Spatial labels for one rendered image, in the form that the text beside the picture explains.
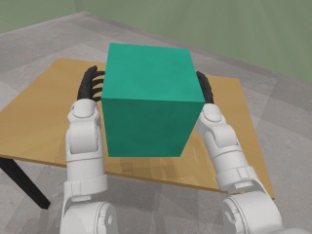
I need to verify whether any robot right hand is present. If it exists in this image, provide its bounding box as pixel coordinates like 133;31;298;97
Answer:
196;71;215;104

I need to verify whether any robot left upper arm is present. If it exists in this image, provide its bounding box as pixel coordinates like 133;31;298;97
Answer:
60;201;119;234

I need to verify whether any robot left forearm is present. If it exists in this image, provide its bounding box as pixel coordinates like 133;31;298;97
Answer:
59;98;108;234

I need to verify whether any robot right forearm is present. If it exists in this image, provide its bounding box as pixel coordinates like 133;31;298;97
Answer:
195;103;283;224

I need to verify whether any table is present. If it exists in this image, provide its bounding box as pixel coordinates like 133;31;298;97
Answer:
0;58;276;210

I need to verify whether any robot right upper arm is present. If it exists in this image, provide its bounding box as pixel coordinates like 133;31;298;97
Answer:
221;190;312;234

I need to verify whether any robot left hand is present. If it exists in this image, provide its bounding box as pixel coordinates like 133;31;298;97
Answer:
77;65;105;102

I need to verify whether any carton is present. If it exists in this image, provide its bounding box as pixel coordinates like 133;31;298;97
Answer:
100;43;206;157

